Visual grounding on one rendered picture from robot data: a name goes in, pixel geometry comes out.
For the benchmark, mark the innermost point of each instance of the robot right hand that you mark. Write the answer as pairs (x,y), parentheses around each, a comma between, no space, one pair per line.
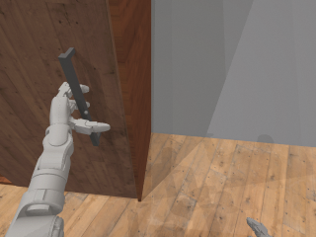
(259,229)

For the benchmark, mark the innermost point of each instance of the robot left hand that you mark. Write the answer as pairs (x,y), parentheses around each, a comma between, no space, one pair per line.
(62,107)

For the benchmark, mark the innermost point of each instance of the handle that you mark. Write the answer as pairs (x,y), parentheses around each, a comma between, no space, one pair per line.
(71,77)

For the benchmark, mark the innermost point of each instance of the left robot forearm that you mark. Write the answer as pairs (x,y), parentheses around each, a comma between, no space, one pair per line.
(45,194)

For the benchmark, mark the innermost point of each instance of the robot left upper arm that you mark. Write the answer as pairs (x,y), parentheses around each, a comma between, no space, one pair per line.
(38,226)

